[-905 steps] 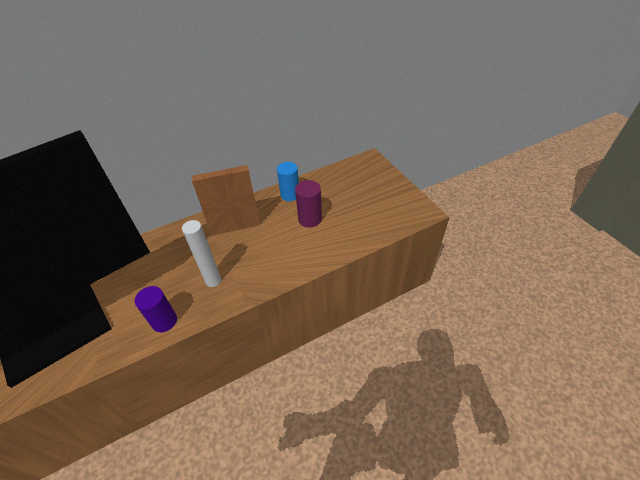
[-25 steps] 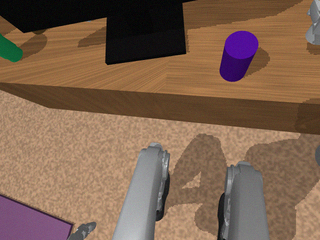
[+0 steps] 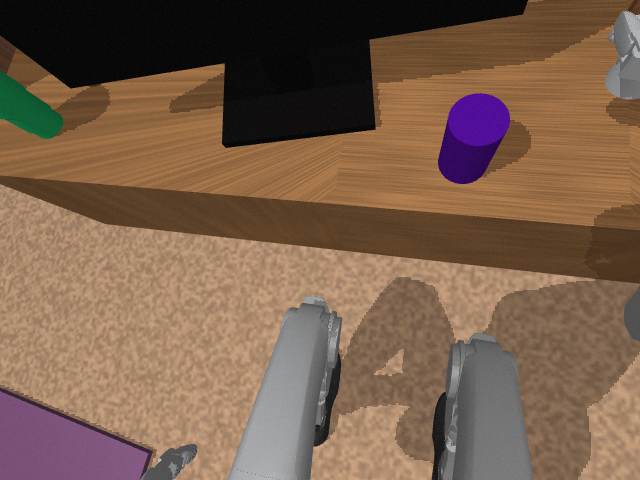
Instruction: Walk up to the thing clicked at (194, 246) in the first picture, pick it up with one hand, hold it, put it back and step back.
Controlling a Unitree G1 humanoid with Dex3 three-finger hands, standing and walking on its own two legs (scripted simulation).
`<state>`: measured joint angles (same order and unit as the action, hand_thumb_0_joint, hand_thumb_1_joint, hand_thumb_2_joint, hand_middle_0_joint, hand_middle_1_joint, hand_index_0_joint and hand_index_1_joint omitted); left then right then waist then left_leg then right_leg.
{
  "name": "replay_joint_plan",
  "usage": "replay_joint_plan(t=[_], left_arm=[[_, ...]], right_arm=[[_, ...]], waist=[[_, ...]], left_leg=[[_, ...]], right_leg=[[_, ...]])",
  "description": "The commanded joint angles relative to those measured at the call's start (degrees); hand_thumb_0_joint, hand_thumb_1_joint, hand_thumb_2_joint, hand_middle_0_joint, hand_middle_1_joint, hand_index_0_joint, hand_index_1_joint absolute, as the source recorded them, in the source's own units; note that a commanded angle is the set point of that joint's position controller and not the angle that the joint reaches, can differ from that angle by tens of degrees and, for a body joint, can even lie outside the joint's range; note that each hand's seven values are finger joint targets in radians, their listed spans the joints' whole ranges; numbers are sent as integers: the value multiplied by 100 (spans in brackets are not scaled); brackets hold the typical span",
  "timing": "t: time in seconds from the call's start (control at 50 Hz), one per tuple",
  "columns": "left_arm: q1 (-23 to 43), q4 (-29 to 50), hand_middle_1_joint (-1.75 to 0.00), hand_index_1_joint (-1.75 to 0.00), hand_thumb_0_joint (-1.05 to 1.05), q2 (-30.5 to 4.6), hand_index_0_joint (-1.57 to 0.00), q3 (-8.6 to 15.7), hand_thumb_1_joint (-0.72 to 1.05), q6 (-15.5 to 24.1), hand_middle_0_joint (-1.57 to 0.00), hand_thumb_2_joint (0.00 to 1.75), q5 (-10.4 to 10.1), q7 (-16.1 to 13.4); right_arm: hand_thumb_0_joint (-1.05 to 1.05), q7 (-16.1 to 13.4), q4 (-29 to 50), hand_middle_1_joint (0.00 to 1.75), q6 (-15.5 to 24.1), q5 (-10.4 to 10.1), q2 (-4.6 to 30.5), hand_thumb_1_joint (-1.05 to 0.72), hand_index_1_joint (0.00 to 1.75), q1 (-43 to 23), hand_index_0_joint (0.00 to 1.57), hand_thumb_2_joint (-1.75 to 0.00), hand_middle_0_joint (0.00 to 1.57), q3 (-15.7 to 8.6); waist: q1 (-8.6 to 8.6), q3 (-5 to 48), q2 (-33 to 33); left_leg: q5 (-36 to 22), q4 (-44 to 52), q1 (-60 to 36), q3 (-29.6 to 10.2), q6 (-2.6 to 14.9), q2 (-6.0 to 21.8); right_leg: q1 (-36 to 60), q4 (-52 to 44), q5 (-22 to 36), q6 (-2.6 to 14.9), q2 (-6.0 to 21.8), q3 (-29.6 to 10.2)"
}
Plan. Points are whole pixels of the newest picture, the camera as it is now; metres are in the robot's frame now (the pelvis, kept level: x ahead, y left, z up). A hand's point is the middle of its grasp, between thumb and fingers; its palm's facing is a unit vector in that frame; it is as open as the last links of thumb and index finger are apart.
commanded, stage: lift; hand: right
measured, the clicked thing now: out of the picture +0.59 -0.21 +0.07
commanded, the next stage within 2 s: hold in 1.90 s
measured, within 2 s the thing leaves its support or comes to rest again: neither
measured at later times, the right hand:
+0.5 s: hand out of the picture +0.55 -0.19 +0.09, palm faces +0.17 +0.98 -0.03, open 5.9 cm
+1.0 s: hand out of the picture +0.46 -0.18 +0.19, palm faces +0.19 +0.98 -0.02, open 5.9 cm
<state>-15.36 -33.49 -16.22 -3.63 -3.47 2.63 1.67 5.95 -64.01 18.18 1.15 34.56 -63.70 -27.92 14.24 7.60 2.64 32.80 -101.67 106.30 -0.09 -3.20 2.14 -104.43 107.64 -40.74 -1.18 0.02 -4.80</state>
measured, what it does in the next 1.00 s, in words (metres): rises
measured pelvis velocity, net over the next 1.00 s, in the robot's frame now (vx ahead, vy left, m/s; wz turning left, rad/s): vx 0.03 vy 0.01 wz -0.03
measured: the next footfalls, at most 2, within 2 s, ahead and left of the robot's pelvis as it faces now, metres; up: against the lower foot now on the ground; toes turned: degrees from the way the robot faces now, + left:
none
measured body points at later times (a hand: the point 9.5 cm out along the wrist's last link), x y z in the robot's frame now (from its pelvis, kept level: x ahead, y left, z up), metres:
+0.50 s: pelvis +0.01 +0.00 +0.05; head +0.20 -0.02 +0.46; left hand +0.06 +0.27 -0.07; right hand +0.53 -0.24 +0.09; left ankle +0.09 +0.15 -0.46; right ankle +0.05 -0.12 -0.46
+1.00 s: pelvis +0.03 +0.01 +0.16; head +0.14 -0.01 +0.60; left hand +0.13 +0.27 +0.05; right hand +0.44 -0.23 +0.20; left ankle +0.09 +0.15 -0.46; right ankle +0.05 -0.12 -0.46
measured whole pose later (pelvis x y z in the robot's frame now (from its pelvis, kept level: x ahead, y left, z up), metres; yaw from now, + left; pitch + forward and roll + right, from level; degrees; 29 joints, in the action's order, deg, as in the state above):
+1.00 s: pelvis +0.03 +0.01 +0.16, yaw -1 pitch +21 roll +2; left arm -14.2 -37.5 -13.8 1.1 1.6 0.9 -1.4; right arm -0.1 -38.9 19.2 -5.8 14.3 -27.6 -16.0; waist 5.5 7.3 0.7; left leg 26.6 -69.2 63.1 1.1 -1.7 1.4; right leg -61.1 73.4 -33.0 -1.8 2.0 -3.7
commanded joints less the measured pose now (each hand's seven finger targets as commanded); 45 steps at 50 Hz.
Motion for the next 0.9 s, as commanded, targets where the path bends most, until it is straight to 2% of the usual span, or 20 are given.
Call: replay_joint_plan(t=[0.0, 0.2, 0.22, 0.32, 0.34, 0.38, 0.46, 0.5, 0.56, 0.58, 0.6, 0.62, 0.64, 0.66, 0.68, 0.7, 0.8, 0.84, 0.86, 0.88], left_arm=[[-1357, 90, -30, -30, 0, -1159, -21, 426, 89, 21, -21, 90, 6, -83], [-1269, 93, -30, -30, 0, -1188, -20, 543, 90, 76, -20, 90, -29, -114], [-1278, 41, -30, -30, 0, -1117, -20, 491, 90, 66, -20, 90, -20, -115], [-1168, 139, -30, -30, 0, -1095, -21, 610, 89, 118, -20, 89, -91, -170], [-1176, 52, -30, -30, 0, -1019, -20, 564, 89, 118, -20, 90, -102, -171], [-1126, 79, -30, -30, 0, -1038, -21, 622, 89, 140, -20, 89, -115, -189], [-1037, 91, -30, -30, 0, -931, -20, 656, 89, 175, -20, 90, -133, -211], [-1016, 91, -30, -30, 0, -916, -20, 670, 89, 190, -20, 89, -138, -223], [-941, 79, -30, -30, 0, -899, -20, 704, 89, 251, -20, 90, -163, -255], [-893, 126, -30, -30, 0, -908, -20, 734, 88, 267, -20, 90, -163, -263], [-856, 84, -29, -30, 0, -867, -20, 704, 88, 294, -20, 90, -193, -276], [-765, 203, -30, -30, 0, -890, -20, 772, 89, 328, -20, 90, -192, -305], [-878, 73, -29, -30, 0, -817, -19, 738, 88, 340, -20, 90, -182, -312], [-792, 112, -29, -30, 0, -812, -19, 755, 88, 372, -20, 91, -196, -339], [-824, 0, -29, -30, 0, -763, -19, 727, 87, 387, -20, 91, -198, -335], [-791, 70, -29, -30, 0, -767, -19, 752, 87, 408, -20, 90, -191, -353], [-599, -10, -29, -30, 0, -643, -19, 745, 87, 520, -20, 91, -210, -374], [-521, -36, -29, -30, 0, -652, -19, 761, 87, 578, -20, 91, -220, -385], [-457, 1, -29, -30, 0, -660, -19, 773, 87, 598, -20, 91, -218, -378], [-454, -6, -29, -30, 0, -655, -19, 806, 87, 624, -20, 91, -201, -387]], right_arm=[[0, -36, 1948, 143, 628, -197, 1552, -51, 143, -2898, 139, -132, 138, -54], [0, -202, 2477, 141, 541, -253, 1288, -50, 141, -2657, 137, -130, 136, 27], [0, -201, 2321, 140, 522, -261, 1113, -48, 140, -2515, 136, -130, 135, 111], [0, -265, 2641, 144, 455, -379, 1025, -48, 144, -2156, 139, -133, 137, 22], [0, -278, 2190, 143, 406, -388, 775, -49, 143, -1802, 139, -132, 137, 105], [0, -330, 2487, 143, 441, -407, 926, -49, 143, -1625, 139, -131, 137, -17], [0, -365, 2760, 140, 468, -481, 494, -47, 140, -1177, 136, -129, 135, 220], [0, -383, 3031, 139, 498, -519, 444, -47, 139, -985, 135, -127, 134, 234], [0, -394, 3435, 138, 514, -628, 42, -48, 138, -841, 135, -126, 134, 469], [0, -433, 3788, 138, 549, -644, 214, -47, 138, -848, 134, -126, 134, 378], [0, -439, 3277, 137, 485, -644, -39, -48, 137, -462, 135, -126, 134, 497], [0, -432, 4006, 138, 551, -694, -91, -47, 138, -581, 134, -127, 133, 593], [0, -485, 3575, 138, 502, -687, -148, -48, 139, -308, 135, -127, 134, 562], [0, -486, 4099, 139, 544, -748, -146, -47, 139, -284, 135, -128, 134, 550], [0, -518, 3472, 140, 478, -729, -413, -49, 140, 160, 136, -128, 135, 703], [0, -558, 3986, 140, 509, -751, -208, -47, 140, 216, 136, -129, 134, 580], [0, -643, 3930, 142, 504, -810, -889, -48, 142, 939, 137, -131, 135, 978], [0, -658, 3972, 143, 551, -781, -838, -48, 143, 980, 138, -132, 137, 989], [0, -672, 4119, 143, 589, -779, -717, -48, 143, 1073, 138, -132, 137, 915], [0, -661, 3939, 144, 612, -769, -829, -49, 144, 1157, 139, -133, 137, 978]], waist=[[33, 4606, 1348], [-192, 4880, 1586], [-150, 4605, 1545], [-276, 4654, 1082], [-223, 4320, 809], [-368, 4273, 836], [-424, 4024, 685], [-530, 4096, 744], [-514, 3931, 843], [-608, 4144, 972], [-570, 3828, 607], [-601, 3982, 818], [-568, 3919, 575], [-649, 3970, 651], [-612, 3585, 464], [-781, 3631, 510], [-723, 2880, 268], [-723, 2572, 236], [-839, 2526, 243], [-731, 2421, 40]], left_leg=[[-1872, 877, -2919, 217, 523, -72], [-1659, 1209, -2950, 270, 539, -101], [-1689, 1197, -2930, 285, 551, -95], [-1630, 1627, -3806, 208, 500, -99], [-1543, 1669, -3739, 256, 499, -115], [-1620, 1783, -3838, 242, 500, -133], [-1510, 2108, -4134, 237, 494, -150], [-1641, 2212, -4285, 241, 506, -156], [-1699, 2419, -4297, 278, 515, -163], [-1761, 2524, -4578, 244, 516, -163], [-1675, 2632, -4610, 273, 499, -173], [-1777, 2721, -4785, 241, 502, -163], [-1902, 2840, -4992, 241, 489, -178], [-1908, 2956, -5155, 225, 483, -179], [-1924, 3048, -5147, 242, 490, -197], [-2034, 3189, -5490, 178, 479, -179], [-1903, 3709, -5812, 164, 440, -195], [-1697, 3852, -5759, 195, 438, -211], [-1674, 3965, -5931, 154, 440, -196], [-1675, 4048, -6018, 170, 420, -208]], right_leg=[[2756, -1302, 2340, 185, 45, 216], [3721, -1724, 2509, 125, 89, 116], [3593, -1761, 2507, 106, 86, 114], [3300, -2056, 2002, 183, 30, 234], [3210, -2142, 1933, 188, 36, 198], [3343, -2242, 2019, 194, 46, 223], [3560, -2571, 1886, 204, 52, 218], [3896, -2744, 2098, 174, 67, 191], [4485, -3042, 2262, 123, 97, 78], [4594, -3122, 2287, 124, 75, 117], [4570, -3207, 2166, 143, 83, 106], [4725, -3255, 2248, 139, 77, 156], [4741, -3290, 2367, 164, 67, 194], [4841, -3386, 2351, 165, 56, 229], [4812, -3482, 2377, 166, 56, 238], [4813, -3563, 2412, 180, 41, 309], [5026, -4035, 2171, 203, 42, 345], [5142, -4256, 1986, 195, 57, 299], [5208, -4366, 1951, 191, 66, 319], [5187, -4410, 1939, 218, 68, 300]])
